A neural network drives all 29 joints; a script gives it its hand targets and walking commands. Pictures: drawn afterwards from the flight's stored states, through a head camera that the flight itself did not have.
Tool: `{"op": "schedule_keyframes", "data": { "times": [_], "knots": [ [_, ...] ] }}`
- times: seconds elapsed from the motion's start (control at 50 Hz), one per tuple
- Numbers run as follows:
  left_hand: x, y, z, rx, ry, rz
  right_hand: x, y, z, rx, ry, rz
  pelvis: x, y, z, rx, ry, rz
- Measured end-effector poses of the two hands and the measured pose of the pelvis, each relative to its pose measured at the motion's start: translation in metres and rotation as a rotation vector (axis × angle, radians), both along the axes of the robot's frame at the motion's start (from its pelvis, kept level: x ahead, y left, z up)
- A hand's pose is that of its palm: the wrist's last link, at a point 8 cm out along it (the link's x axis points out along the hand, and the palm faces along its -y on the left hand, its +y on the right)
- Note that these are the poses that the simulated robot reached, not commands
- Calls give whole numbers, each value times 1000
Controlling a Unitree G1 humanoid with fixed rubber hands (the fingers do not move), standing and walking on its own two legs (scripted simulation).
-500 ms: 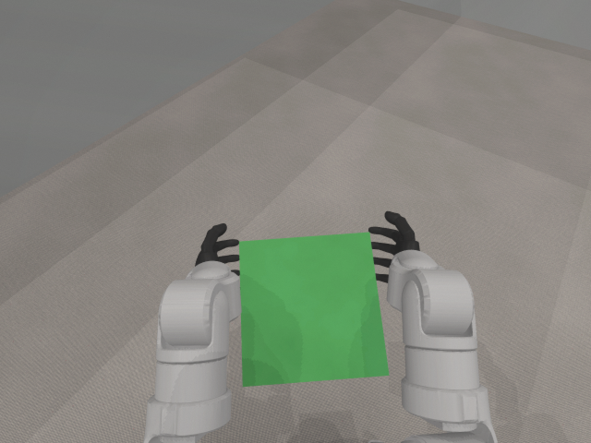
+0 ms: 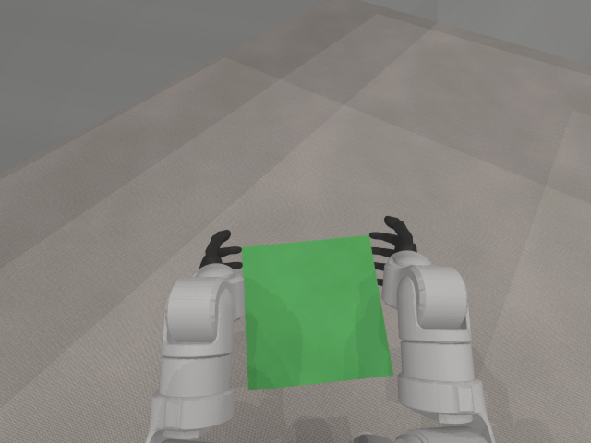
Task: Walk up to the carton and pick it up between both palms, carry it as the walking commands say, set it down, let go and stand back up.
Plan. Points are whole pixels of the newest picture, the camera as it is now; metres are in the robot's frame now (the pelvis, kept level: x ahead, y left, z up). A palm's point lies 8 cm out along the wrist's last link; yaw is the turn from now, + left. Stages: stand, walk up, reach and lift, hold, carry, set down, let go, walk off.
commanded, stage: carry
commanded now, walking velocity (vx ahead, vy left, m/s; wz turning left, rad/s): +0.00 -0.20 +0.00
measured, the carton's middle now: (310, 315) +0.31 +0.01 -0.03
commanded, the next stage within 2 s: none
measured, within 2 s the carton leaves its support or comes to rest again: neither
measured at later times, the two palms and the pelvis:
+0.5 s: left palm (320, 346) +0.22 +0.00 +0.07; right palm (532, 333) +0.24 -0.24 +0.09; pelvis -0.07 -0.13 +0.00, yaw +0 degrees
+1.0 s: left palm (455, 416) +0.16 -0.14 +0.07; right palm out of the picture +0.16 -0.37 +0.09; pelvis -0.15 -0.25 -0.01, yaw +1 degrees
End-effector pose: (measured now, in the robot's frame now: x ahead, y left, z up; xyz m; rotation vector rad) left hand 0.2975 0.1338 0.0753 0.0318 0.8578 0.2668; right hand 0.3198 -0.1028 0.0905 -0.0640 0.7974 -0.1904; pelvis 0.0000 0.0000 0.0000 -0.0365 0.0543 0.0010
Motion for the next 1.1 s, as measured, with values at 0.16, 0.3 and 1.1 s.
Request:
{"op": "schedule_keyframes", "data": {
  "times": [0.16,0.3,1.1],
  "knots": [
    [-17,-61,5,47,-51,21,-19,-62,-12,48,-50,14,-24,-60,-13,2,4,5],
    [-35,-114,-2,23,7,-91,-59,-117,-16,35,2,-78,-46,-90,-5,40,4,24],
    [-165,-279,-5,-6,12,-21,-166,-279,-1,-16,6,-8,-163,-278,-2,6,-3,4]
  ]
}}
